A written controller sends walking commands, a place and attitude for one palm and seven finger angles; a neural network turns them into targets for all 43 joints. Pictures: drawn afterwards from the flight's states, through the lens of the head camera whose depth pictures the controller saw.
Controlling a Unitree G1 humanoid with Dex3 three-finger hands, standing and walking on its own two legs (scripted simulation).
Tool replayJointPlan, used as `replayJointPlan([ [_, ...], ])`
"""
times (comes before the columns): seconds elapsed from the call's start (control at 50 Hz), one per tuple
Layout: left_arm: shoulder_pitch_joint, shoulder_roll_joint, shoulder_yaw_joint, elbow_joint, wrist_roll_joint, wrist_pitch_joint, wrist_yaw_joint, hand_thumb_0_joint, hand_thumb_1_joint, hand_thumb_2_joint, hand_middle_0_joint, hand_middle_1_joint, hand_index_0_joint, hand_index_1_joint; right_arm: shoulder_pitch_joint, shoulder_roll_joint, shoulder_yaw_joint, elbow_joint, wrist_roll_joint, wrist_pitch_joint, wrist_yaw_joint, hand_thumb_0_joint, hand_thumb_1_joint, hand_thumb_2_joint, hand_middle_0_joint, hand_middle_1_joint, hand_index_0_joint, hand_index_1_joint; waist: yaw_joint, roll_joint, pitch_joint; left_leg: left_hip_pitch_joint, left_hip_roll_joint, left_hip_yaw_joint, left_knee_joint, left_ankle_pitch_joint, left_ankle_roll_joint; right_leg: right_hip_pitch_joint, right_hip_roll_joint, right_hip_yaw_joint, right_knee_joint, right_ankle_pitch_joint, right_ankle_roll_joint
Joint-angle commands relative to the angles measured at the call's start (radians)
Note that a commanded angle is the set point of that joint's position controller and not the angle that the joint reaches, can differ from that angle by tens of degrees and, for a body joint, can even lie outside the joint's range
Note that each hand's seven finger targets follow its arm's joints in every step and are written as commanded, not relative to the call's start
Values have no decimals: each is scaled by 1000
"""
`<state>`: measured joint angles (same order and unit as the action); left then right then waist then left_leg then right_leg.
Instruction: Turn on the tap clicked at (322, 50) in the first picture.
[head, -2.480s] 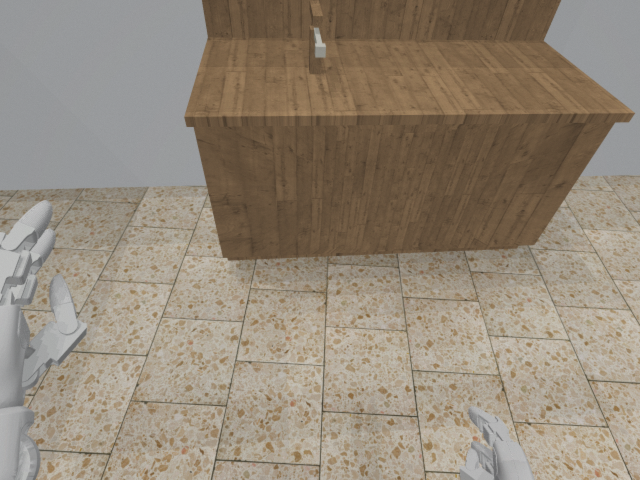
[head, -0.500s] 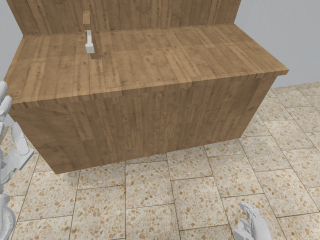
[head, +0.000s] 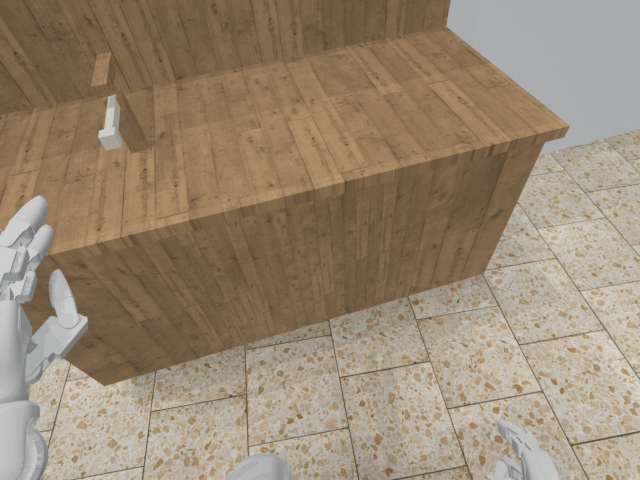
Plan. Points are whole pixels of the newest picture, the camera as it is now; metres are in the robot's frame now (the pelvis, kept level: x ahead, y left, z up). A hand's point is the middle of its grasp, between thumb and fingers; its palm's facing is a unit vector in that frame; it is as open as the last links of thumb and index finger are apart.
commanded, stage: take the last steps up to it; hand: left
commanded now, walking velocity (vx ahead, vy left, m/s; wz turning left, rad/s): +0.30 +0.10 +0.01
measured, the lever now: (110, 138) +0.64 +0.42 +0.07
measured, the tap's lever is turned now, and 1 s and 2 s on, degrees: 0 0 0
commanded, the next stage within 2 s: come to a stop and stand still in 0.70 s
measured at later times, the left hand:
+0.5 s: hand (104, 207) +0.35 +0.25 +0.19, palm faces +0.39 -0.84 -0.37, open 7.4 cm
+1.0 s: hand (148, 176) +0.40 +0.22 +0.19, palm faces +0.37 -0.82 -0.44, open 7.4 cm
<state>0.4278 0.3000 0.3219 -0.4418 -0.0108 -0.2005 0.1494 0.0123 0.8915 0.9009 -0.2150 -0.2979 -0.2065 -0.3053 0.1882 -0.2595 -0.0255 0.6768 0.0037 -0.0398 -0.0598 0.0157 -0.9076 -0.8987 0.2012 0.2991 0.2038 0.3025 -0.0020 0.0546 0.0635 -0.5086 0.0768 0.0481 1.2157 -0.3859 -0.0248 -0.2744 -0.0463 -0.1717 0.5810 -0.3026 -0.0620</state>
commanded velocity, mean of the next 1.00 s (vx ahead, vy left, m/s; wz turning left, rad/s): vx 0.13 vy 0.09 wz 0.02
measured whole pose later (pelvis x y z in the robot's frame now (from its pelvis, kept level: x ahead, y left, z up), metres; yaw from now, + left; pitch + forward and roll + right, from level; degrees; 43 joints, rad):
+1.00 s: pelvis +0.19 -0.01 +0.00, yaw +0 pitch -1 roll +1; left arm 0.51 0.38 0.36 -0.57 -0.02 -0.24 0.17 0.01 0.89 0.90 -0.22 -0.30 -0.21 -0.31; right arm 0.17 -0.26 -0.04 0.58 0.00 -0.06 -0.07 0.01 -0.91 -0.90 0.20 0.30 0.20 0.30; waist -0.02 -0.01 0.09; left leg -0.35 0.06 0.05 0.69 -0.32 -0.03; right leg -0.27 -0.06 -0.15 0.54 -0.25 -0.03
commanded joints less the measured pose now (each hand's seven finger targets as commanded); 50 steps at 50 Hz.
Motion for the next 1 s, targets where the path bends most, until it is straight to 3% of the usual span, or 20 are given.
replayJointPlan([
  [0.0, 13, 280, 218, -275, -7, -111, 33, 0, 900, 900, -200, -300, -200, -300, -82, -41, -25, -181, -1, -47, -4, 0, -900, -900, 200, 300, 200, 300, -12, -118, -170, -177, 41, -26, -96, 88, -6, 277, -267, 229, -244, 506, -95],
  [0.16, 67, 226, 187, -214, -25, -96, 41, 0, 900, 900, -200, -300, -200, -300, -31, -42, -40, -233, 3, -60, 3, 0, -900, -900, 200, 300, 200, 300, 18, -196, -168, -25, 1, 95, -522, 152, 23, 286, -249, 232, -228, 483, -88],
  [0.28, -105, 233, 126, -246, -13, -90, 41, 0, 900, 900, -200, -300, -200, -300, -17, -57, -41, -228, 2, -63, -12, 0, -900, -900, 200, 300, 200, 300, -12, -112, -154, 280, -48, 139, -739, 223, 54, 146, -203, 174, -32, 429, -40],
  [0.3, -133, 242, 122, -276, -14, -96, 39, 0, 900, 900, -200, -300, -200, -300, -15, -76, -48, -232, 5, -67, -20, 0, -900, -900, 200, 300, 200, 300, -32, 1, -179, 426, -4, 51, -778, 279, 92, 40, -164, 133, 133, 416, 3],
  [0.32, -133, 244, 131, -309, -16, -104, 41, 0, 900, 900, -200, -300, -200, -300, -24, -87, -47, -237, 4, -68, -16, 0, -900, -900, 200, 300, 200, 300, -22, 185, -241, 568, 167, -205, -809, 452, 188, -106, -51, 64, 346, 133, 53],
  [0.34, -135, 252, 133, -302, -11, -113, 40, 0, 900, 900, -200, -300, -200, -300, -26, -59, -34, -247, 2, -71, -8, 0, -900, -900, 200, 300, 200, 300, -5, 225, -236, 617, 299, -429, -851, 586, 275, -260, 17, 100, 519, -292, 60],
  [0.36, -115, 294, 155, -272, -8, -111, 37, 0, 900, 900, -200, -300, -200, -300, -45, -49, -13, -234, -15, -74, -10, 0, -900, -900, 200, 300, 200, 300, -9, 208, -217, 551, 337, -492, -899, 478, 293, -305, 1, 160, 632, -311, 54],
  [0.38, -133, 286, 145, -294, -8, -101, 32, 0, 900, 900, -200, -300, -200, -300, -58, -43, -14, -223, -13, -71, -6, 0, -900, -900, 200, 300, 200, 300, -10, 139, -161, 461, 328, -454, -913, 406, 296, -314, -26, 180, 660, -286, 57],
  [0.4, -137, 308, 174, -328, -13, -102, 33, 0, 900, 900, -200, -300, -200, -300, -58, -42, -23, -218, 0, -78, -5, 0, -900, -900, 200, 300, 200, 300, -1, 92, -147, 454, 302, -383, -899, 395, 290, -332, -39, 183, 627, -258, 61],
  [0.46, -15, 245, 166, -346, -20, -94, 24, 0, 900, 900, -200, -300, -200, -300, -47, -49, -30, -202, 5, -92, 2, 0, -900, -900, 200, 300, 200, 300, 10, 142, -143, 339, 207, -150, -916, 323, 229, -258, -45, 117, 494, -125, 77],
  [0.5, 40, 246, 191, -336, -27, -93, 21, 0, 900, 900, -200, -300, -200, -300, -42, -48, -27, -202, 3, -101, 4, 0, -900, -900, 200, 300, 200, 300, 10, 168, -165, 311, 179, -71, -919, 347, 201, -181, -33, 72, 363, -67, 86],
  [0.64, -40, 186, 129, -148, -15, -58, 16, 0, 900, 900, -200, -300, -200, -300, -45, -53, -17, -188, 11, -95, -18, 0, -900, -900, 200, 300, 200, 300, 2, 64, -155, 237, 149, -7, -765, 183, 128, 79, 23, -9, -70, 29, 94],
  [0.66, -75, 188, 119, -142, -6, -59, 17, 0, 900, 900, -200, -300, -200, -300, -47, -47, -17, -186, 12, -91, -20, 0, -900, -900, 200, 300, 200, 300, 1, -7, -157, 192, 114, 14, -671, 105, 107, 138, -15, 47, -147, 59, 77],
  [0.7, -99, 251, 139, -137, 6, -50, 23, 0, 900, 900, -200, -300, -200, -300, -69, -21, -8, -205, 4, -85, -17, 0, -900, -900, 200, 300, 200, 300, 13, -355, -155, -83, -68, 60, -238, -164, 41, 248, -352, 618, -289, 185, -87],
  [0.72, -166, 244, 129, -170, -6, -52, 21, 0, 900, 900, -200, -300, -200, -300, -87, -41, -13, -196, -1, -95, -13, 0, -900, -900, 200, 300, 200, 300, 16, -322, -142, -102, -45, -30, -108, -155, 25, 205, -407, 633, -319, 155, -109],
  [0.76, -166, 252, 131, -212, -1, -71, 18, 0, 900, 900, -200, -300, -200, -300, -72, -49, -19, -180, -1, -91, -3, 0, -900, -900, 200, 300, 200, 300, 1, -247, -122, -114, -9, -76, -25, -52, 8, 178, -376, 543, -301, 169, -124],
  [0.8, -141, 285, 165, -283, 2, -90, 27, 0, 900, 900, -200, -300, -200, -300, -94, -34, -2, -175, -1, -72, -4, 0, -900, -900, 200, 300, 200, 300, 0, -137, -142, -39, 4, -65, -120, -20, 2, 153, -312, 336, -235, 439, -94],
  [0.84, -44, 270, 177, -294, -3, -102, 36, 0, 900, 900, -200, -300, -200, -300, -99, -21, -1, -193, -4, -72, -10, 0, -900, -900, 200, 300, 200, 300, 3, -138, -168, 55, -11, -22, -285, 4, 2, 160, -269, 215, -193, 620, -64],
  [0.92, 107, 251, 210, -302, -21, -90, 54, 0, 900, 900, -200, -300, -200, -300, -83, -10, -7, -241, -9, -66, -16, 0, -900, -900, 200, 300, 200, 300, 26, -170, -220, 131, -48, 38, -535, 64, -6, 245, -239, 196, -150, 713, -55],
  [0.98, 105, 237, 204, -292, -29, -75, 53, 0, 900, 900, -200, -300, -200, -300, -48, -27, -19, -245, -9, -55, -16, 0, -900, -900, 200, 300, 200, 300, 5, -155, -231, 231, -57, 28, -689, 198, -11, 208, -205, 193, -118, 612, -15],
])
